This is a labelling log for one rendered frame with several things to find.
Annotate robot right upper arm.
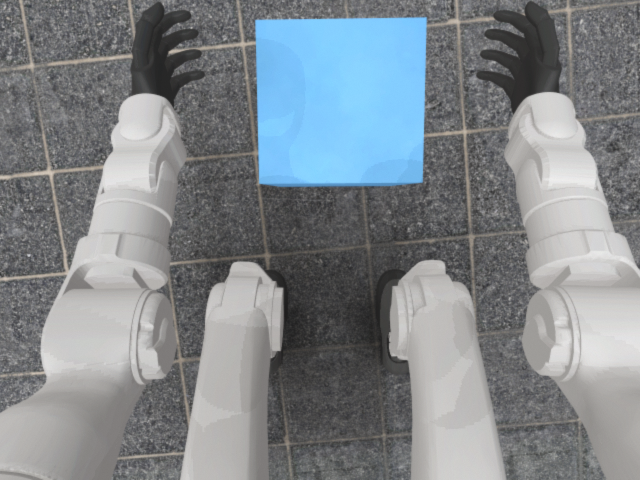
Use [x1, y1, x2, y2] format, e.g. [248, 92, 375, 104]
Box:
[522, 285, 640, 480]

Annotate left robot forearm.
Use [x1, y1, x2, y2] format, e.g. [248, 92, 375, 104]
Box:
[41, 93, 187, 376]

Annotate robot left upper arm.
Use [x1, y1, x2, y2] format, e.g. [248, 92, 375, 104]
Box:
[0, 288, 177, 480]

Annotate robot left hand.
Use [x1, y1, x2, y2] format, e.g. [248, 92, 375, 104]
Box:
[130, 2, 205, 108]

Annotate right robot thigh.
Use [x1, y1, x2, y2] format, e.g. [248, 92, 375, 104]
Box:
[390, 274, 507, 480]

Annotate carton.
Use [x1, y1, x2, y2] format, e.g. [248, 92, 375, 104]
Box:
[255, 17, 427, 187]

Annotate robot right foot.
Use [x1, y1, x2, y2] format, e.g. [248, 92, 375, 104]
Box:
[376, 269, 409, 375]

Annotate right robot forearm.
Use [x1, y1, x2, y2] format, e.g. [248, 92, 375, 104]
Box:
[504, 92, 640, 289]

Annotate robot right hand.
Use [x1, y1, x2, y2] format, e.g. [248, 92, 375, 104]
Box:
[476, 1, 562, 115]

